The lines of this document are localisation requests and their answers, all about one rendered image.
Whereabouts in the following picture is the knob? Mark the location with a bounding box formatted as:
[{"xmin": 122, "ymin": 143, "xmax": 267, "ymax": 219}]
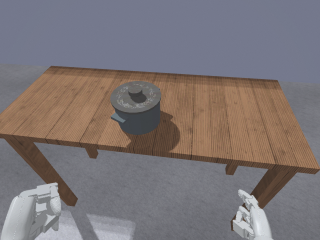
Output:
[{"xmin": 128, "ymin": 85, "xmax": 143, "ymax": 97}]

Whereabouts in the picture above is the table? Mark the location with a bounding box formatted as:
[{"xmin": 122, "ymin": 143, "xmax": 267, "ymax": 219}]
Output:
[{"xmin": 0, "ymin": 66, "xmax": 320, "ymax": 231}]

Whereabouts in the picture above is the robot left hand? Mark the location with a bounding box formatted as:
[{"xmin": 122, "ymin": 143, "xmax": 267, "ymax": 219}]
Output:
[{"xmin": 0, "ymin": 182, "xmax": 62, "ymax": 240}]

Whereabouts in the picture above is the lid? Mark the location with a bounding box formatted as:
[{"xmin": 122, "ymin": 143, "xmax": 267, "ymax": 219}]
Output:
[{"xmin": 110, "ymin": 81, "xmax": 161, "ymax": 115}]

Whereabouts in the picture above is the pot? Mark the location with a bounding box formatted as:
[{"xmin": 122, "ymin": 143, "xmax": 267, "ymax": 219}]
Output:
[{"xmin": 110, "ymin": 88, "xmax": 161, "ymax": 135}]

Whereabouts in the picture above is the robot right hand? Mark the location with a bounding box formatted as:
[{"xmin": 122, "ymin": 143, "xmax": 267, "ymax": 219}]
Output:
[{"xmin": 233, "ymin": 189, "xmax": 273, "ymax": 240}]

